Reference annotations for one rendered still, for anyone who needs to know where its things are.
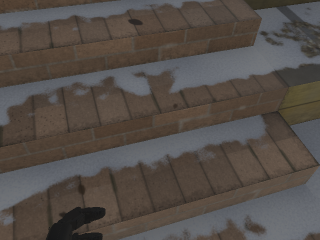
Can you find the left robot hand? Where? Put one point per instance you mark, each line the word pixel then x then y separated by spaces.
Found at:
pixel 74 219

